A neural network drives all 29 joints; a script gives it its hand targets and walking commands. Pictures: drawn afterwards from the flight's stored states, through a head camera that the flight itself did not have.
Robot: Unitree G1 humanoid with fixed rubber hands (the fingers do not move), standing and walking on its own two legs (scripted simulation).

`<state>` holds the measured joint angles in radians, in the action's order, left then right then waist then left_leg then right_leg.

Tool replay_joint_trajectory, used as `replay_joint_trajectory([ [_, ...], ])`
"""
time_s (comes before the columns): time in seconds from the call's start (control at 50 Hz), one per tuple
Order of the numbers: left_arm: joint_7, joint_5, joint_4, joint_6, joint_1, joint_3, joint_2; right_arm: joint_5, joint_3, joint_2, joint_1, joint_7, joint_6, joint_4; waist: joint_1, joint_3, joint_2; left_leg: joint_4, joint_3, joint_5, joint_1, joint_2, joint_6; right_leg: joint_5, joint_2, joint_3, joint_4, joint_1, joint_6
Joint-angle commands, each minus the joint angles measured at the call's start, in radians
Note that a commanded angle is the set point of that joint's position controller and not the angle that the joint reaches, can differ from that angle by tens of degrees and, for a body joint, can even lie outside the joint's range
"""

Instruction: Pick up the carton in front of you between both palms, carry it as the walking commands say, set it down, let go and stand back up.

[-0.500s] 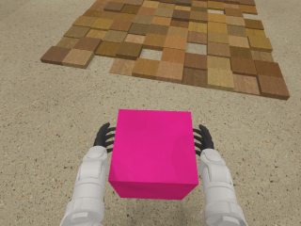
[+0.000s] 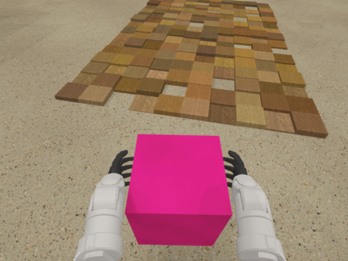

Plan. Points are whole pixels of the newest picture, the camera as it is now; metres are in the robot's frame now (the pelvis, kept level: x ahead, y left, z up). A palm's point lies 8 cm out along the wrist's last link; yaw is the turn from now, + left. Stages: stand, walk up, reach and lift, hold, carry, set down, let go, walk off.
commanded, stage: reach and lift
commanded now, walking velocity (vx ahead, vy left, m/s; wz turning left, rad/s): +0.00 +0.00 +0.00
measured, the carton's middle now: (176, 192) +0.30 +0.00 -0.05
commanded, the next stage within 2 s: hold in 0.72 s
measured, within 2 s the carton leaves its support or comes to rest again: neither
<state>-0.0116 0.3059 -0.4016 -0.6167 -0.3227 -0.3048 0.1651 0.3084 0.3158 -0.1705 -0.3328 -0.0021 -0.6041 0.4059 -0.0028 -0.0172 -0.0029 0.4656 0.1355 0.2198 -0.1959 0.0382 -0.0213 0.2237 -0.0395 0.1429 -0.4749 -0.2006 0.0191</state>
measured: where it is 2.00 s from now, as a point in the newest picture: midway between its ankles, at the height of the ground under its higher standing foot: outside the picture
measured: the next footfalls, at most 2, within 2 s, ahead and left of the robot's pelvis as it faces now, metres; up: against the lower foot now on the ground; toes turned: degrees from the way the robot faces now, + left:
none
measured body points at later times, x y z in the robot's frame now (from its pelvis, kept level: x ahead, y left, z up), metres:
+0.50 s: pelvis +0.02 +0.00 +0.01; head -0.01 +0.00 +0.46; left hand +0.32 +0.15 +0.03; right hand +0.32 -0.15 +0.03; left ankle +0.02 +0.13 -0.74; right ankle +0.03 -0.13 -0.74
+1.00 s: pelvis +0.01 +0.00 +0.01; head -0.04 +0.00 +0.45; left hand +0.31 +0.15 +0.05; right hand +0.31 -0.15 +0.05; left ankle +0.02 +0.13 -0.74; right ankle +0.03 -0.13 -0.74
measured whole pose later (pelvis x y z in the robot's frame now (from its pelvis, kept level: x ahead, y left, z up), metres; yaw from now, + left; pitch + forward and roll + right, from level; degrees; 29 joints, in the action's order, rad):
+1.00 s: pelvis +0.01 +0.00 +0.01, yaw +0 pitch -7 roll +0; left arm -0.01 0.28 -0.25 -0.77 -0.27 -0.22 0.15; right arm 0.29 0.23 -0.16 -0.28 0.00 -0.76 0.25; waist 0.00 -0.01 0.00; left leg 0.34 0.13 0.18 -0.04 0.03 -0.02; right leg 0.19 -0.03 0.14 -0.35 -0.05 0.01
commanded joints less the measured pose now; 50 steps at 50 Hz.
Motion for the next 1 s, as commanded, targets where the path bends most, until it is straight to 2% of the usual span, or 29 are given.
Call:
replay_joint_trajectory([
  [0.0,-0.251,-0.242,-0.001,0.033,-0.572,0.558,0.959,-0.239,-0.561,-0.978,-0.530,0.265,0.016,0.035,-0.001,-0.250,0.003,-0.085,-0.082,-0.048,0.079,0.055,0.013,-0.041,-0.053,-0.084,0.092,0.053,-0.007],
  [0.36,-0.237,-0.264,0.104,-0.010,-0.439,0.595,0.936,-0.264,-0.601,-0.942,-0.405,0.257,-0.024,-0.073,-0.002,-0.258,0.003,-0.124,-0.075,-0.235,0.162,0.063,0.001,-0.228,-0.066,-0.077,0.128,0.142,0.004],
  [0.52,-0.237,-0.276,0.145,-0.029,-0.412,0.609,0.925,-0.278,-0.617,-0.938,-0.377,0.254,-0.043,-0.115,-0.002,-0.245,0.003,-0.134,-0.073,-0.258,0.177,0.065,0.000,-0.259,-0.066,-0.073,0.140,0.162,0.006],
  [0.68,-0.240,-0.278,0.158,-0.046,-0.422,0.609,0.915,-0.281,-0.618,-0.936,-0.385,0.253,-0.061,-0.130,-0.003,-0.226,-0.001,-0.143,-0.075,-0.231,0.176,0.066,0.002,-0.237,-0.063,-0.073,0.149,0.167,0.007],
  [0.78,-0.236,-0.323,0.243,-0.072,-0.425,0.680,0.930,-0.317,-0.680,-0.941,-0.384,0.247,-0.088,-0.217,0.009,-0.277,0.000,-0.151,-0.070,-0.295,0.218,0.065,-0.003,-0.306,-0.064,-0.072,0.157,0.208,0.009],
  [0.82,-0.229,-0.318,0.248,-0.094,-0.404,0.672,0.914,-0.312,-0.672,-0.921,-0.365,0.244,-0.111,-0.222,0.008,-0.248,0.001,-0.164,-0.069,-0.278,0.219,0.065,-0.002,-0.290,-0.063,-0.071,0.167,0.212,0.009],
  [0.92,-0.233,-0.278,0.190,-0.119,-0.414,0.603,0.883,-0.279,-0.609,-0.890,-0.384,0.253,-0.135,-0.167,0.001,-0.130,0.001,-0.184,-0.078,-0.120,0.169,0.061,0.007,-0.122,-0.059,-0.079,0.187,0.159,0.000],
  [0.98,-0.240,-0.285,0.186,-0.115,-0.457,0.605,0.902,-0.286,-0.615,-0.908,-0.431,0.261,-0.131,-0.167,0.000,-0.151,0.001,-0.175,-0.079,-0.110,0.172,0.059,0.008,-0.108,-0.057,-0.081,0.181,0.154,-0.002],
])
